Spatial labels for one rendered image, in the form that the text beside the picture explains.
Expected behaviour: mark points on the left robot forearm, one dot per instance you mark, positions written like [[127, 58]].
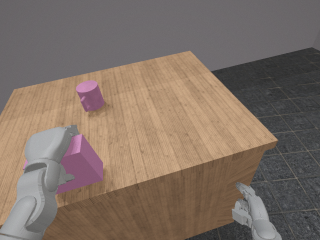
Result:
[[35, 207]]

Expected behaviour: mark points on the robot right hand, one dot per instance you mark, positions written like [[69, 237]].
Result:
[[247, 212]]

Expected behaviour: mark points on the sponge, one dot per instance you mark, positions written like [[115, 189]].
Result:
[[81, 161]]

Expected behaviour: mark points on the table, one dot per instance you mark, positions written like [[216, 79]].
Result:
[[174, 141]]

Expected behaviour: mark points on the right robot forearm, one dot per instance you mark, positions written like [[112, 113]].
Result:
[[262, 229]]

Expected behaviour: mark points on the robot left hand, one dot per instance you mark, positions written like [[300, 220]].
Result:
[[52, 144]]

